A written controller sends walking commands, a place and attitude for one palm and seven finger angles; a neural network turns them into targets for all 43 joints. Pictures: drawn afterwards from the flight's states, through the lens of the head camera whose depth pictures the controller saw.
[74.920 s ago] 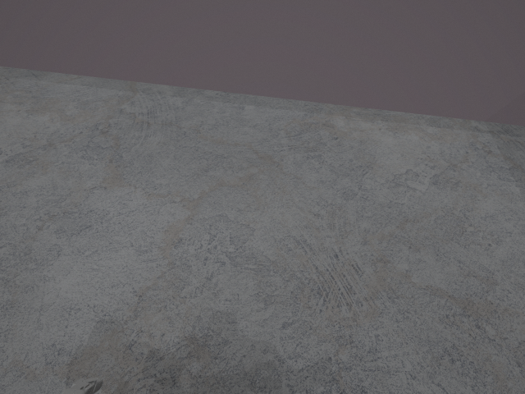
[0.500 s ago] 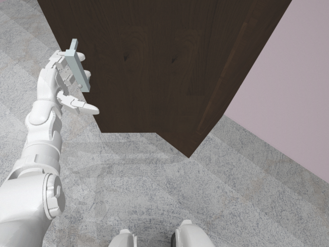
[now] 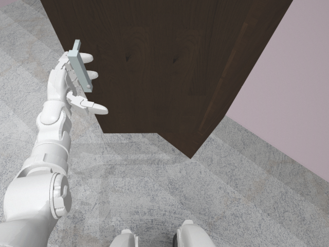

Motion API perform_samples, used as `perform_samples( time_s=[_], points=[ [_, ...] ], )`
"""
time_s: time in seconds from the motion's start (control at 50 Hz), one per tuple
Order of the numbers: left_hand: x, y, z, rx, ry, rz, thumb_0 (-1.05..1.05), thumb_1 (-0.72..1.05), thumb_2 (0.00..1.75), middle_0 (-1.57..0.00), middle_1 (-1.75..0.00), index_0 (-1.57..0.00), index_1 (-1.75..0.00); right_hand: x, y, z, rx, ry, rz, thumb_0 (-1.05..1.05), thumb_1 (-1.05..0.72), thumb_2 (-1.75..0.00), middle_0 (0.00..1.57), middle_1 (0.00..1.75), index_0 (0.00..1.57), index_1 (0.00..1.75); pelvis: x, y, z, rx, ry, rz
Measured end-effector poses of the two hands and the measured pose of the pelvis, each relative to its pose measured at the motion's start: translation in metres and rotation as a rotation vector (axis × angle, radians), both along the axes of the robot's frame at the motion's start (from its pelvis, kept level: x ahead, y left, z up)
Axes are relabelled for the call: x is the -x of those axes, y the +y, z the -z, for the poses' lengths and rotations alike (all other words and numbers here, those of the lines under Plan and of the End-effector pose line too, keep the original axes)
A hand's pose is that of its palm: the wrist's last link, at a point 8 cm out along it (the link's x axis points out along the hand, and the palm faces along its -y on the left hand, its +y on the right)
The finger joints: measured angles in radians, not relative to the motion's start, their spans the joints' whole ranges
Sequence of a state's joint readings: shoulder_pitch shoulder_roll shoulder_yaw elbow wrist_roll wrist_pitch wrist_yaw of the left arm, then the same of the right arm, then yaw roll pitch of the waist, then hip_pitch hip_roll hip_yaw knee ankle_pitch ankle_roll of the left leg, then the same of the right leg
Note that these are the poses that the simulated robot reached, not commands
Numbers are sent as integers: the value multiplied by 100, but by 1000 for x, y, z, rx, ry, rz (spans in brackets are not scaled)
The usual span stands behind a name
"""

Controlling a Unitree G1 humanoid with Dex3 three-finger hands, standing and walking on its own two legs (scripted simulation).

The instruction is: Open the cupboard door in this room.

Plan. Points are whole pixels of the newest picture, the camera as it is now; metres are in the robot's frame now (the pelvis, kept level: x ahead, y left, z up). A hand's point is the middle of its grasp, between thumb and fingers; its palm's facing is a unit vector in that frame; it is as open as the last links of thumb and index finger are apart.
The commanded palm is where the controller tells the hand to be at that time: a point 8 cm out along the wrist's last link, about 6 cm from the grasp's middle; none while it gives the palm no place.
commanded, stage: close the thumb around the handle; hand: left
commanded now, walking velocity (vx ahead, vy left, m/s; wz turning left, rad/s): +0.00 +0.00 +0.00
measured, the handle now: (83, 67) +0.54 +0.18 +0.08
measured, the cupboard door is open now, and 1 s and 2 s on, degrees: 41 43 81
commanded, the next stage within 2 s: pull the door open along its arc in 0.72 s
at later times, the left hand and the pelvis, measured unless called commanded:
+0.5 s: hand (88, 86) +0.48 +0.16 +0.08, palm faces -0.03 -1.00 -0.03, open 8.0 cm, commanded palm +0.46 +0.20 +0.08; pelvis +0.00 -0.01 +0.00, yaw +1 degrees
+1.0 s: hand (88, 87) +0.48 +0.16 +0.08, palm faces -0.04 -1.00 -0.02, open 5.7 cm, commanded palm +0.43 +0.21 +0.08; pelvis +0.00 +0.00 +0.00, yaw +0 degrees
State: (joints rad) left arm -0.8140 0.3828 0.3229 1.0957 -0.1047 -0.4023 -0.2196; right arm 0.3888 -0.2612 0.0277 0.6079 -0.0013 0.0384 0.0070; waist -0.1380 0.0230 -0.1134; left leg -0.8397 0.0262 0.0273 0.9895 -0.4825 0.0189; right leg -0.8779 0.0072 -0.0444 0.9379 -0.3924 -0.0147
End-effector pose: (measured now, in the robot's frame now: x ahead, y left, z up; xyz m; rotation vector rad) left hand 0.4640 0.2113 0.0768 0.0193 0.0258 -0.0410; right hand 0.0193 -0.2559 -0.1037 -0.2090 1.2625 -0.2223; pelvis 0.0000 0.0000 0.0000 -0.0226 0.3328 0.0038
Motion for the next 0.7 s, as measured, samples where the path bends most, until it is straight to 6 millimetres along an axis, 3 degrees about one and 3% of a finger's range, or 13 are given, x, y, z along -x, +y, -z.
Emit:
perform_samples(
  time_s=[0.2,0.6,0.7],
  points=[
    [4,0,-1,-7,-6,-5,-1,-36,36,-30,-120,-30,-122,-2,-1,0,-4,-4,-3,0,-90,-90,20,30,20,30,1,-2,-1,-1,-8,-4],
    [-1,0,-1,-13,-1,-8,1,63,78,-38,-132,-37,-132,0,-9,2,9,13,-7,0,-90,-90,20,30,20,30,1,-6,1,-2,5,-9],
    [-2,0,-1,-1,-1,-6,1,74,82,-37,-133,-37,-134,-1,-8,2,8,10,-6,0,-90,-90,20,30,20,30,0,-7,1,-2,5,-7]
  ],
)
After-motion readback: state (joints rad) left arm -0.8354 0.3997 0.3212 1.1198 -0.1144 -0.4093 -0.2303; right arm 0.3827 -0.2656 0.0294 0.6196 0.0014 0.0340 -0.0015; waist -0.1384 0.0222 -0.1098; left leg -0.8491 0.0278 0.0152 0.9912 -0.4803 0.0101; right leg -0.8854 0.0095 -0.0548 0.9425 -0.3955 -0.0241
